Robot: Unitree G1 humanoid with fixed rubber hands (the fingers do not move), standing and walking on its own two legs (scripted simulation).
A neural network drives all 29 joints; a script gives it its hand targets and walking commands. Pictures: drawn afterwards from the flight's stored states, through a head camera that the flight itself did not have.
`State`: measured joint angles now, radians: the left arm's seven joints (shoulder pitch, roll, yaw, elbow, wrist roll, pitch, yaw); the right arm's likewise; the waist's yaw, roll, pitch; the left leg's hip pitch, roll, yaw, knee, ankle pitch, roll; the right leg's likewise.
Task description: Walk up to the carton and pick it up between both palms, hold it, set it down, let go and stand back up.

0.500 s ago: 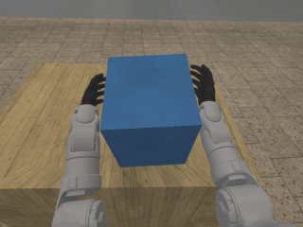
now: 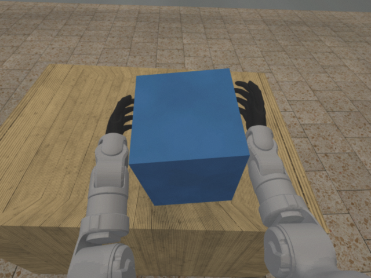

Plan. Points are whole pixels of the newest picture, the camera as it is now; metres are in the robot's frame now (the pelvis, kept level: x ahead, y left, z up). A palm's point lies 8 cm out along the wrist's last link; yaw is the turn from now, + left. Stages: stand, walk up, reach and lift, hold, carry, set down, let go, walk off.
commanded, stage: set down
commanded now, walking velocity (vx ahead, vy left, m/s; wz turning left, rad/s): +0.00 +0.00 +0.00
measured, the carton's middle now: (188, 143) +0.39 +0.03 +0.07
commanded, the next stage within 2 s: none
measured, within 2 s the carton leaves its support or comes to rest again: neither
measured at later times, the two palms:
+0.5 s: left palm (115, 143) +0.37 +0.19 +0.08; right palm (243, 126) +0.41 -0.10 +0.11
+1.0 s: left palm (121, 146) +0.38 +0.18 +0.05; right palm (240, 125) +0.44 -0.10 +0.09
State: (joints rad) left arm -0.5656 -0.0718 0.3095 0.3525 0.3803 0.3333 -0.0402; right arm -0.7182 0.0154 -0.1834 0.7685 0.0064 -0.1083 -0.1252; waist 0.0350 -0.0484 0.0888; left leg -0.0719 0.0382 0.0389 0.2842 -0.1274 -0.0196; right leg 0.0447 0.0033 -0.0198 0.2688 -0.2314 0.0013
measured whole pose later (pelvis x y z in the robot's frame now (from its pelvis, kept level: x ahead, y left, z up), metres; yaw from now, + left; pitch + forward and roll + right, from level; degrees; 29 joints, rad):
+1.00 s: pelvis +0.01 +0.00 +0.00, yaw +0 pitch +6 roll +0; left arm -0.61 -0.10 0.42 0.60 0.38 0.09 0.02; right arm -0.80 0.03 -0.34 0.94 -0.18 -0.21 -0.05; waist 0.07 -0.05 0.02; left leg -0.28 0.05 0.04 0.28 -0.11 -0.03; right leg -0.16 0.01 -0.02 0.27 -0.21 -0.01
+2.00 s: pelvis +0.01 +0.00 +0.00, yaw +0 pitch +8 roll +0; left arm -0.62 -0.13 0.52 0.69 0.38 -0.01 0.01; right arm -0.80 0.05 -0.45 0.97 -0.29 -0.24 -0.01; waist 0.07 -0.05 0.00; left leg -0.31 0.05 0.05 0.28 -0.11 -0.03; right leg -0.19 0.01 -0.02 0.27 -0.21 -0.01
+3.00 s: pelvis +0.02 -0.01 +0.00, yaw +0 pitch +9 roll +0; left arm -0.61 -0.16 0.57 0.69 0.39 -0.08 0.00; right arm -0.81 0.06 -0.47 0.97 -0.30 -0.24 0.00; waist 0.07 -0.05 -0.01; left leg -0.32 0.05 0.05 0.28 -0.12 -0.03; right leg -0.21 0.01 -0.02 0.28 -0.22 -0.01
